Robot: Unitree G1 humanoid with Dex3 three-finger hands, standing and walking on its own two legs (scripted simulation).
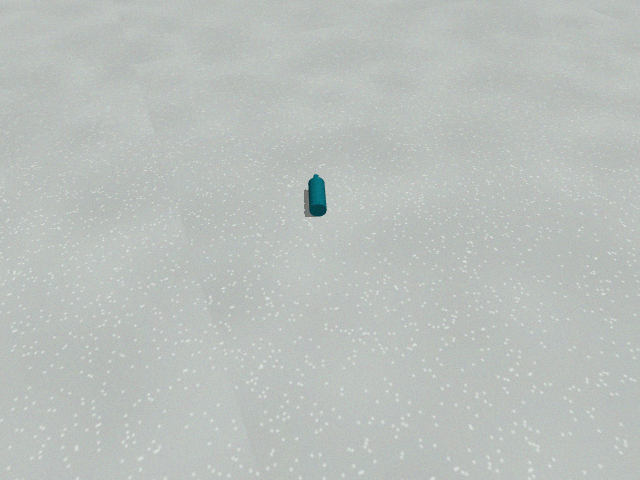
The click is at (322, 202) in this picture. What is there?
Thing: lying bottle
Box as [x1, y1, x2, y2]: [308, 174, 326, 216]
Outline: 315,174 308,182 309,210 311,214 318,216 322,215 326,211 324,183 323,180
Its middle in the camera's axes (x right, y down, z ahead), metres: -0.03 -0.23 +1.83
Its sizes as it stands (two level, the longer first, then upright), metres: 0.243 0.078 0.078
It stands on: the floor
